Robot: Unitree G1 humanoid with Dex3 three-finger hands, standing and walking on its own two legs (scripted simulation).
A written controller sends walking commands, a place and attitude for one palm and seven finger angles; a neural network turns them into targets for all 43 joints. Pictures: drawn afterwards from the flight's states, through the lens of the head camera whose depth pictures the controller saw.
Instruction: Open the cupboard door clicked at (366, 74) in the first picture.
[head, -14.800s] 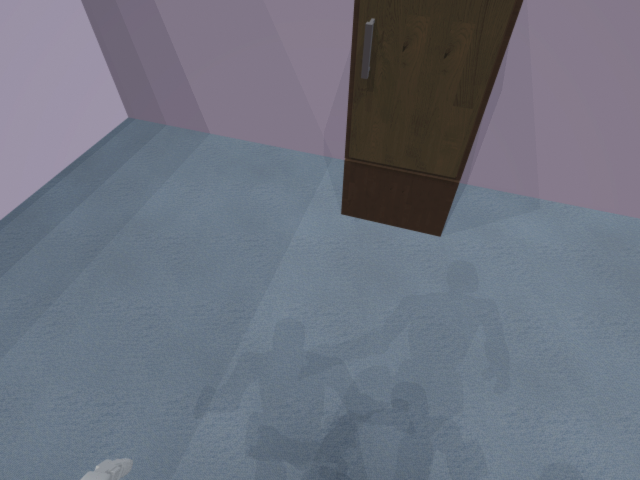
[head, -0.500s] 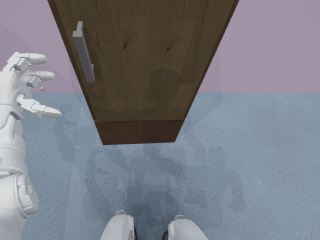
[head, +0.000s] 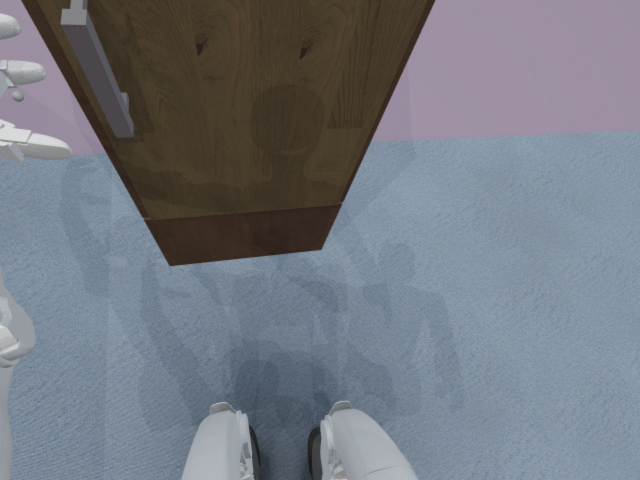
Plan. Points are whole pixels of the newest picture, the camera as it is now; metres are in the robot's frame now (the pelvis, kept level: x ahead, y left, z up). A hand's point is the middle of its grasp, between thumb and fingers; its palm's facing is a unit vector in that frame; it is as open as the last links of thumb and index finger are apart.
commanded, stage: move the hooked fingers beside the handle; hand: left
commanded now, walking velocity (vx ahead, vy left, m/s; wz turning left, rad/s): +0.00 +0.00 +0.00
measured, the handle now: (104, 69) +0.57 +0.20 +0.08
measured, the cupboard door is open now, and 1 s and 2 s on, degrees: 0 0 0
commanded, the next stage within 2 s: slide the fingers in behind the handle in 0.74 s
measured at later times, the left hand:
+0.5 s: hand (15, 108) +0.51 +0.27 +0.08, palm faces +0.08 -1.00 -0.01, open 14.0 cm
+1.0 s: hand (23, 106) +0.51 +0.26 +0.08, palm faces +0.06 -1.00 -0.01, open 14.0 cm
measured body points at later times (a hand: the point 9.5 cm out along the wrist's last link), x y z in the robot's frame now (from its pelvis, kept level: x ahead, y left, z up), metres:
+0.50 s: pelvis +0.01 +0.00 +0.01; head +0.15 +0.04 +0.43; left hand +0.50 +0.33 +0.08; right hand +0.01 -0.28 -0.08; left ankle +0.04 +0.06 -0.65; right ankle +0.01 -0.13 -0.65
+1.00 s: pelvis +0.00 +0.00 +0.00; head +0.15 +0.04 +0.43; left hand +0.50 +0.32 +0.08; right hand -0.01 -0.27 -0.09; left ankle +0.04 +0.06 -0.65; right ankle +0.00 -0.13 -0.65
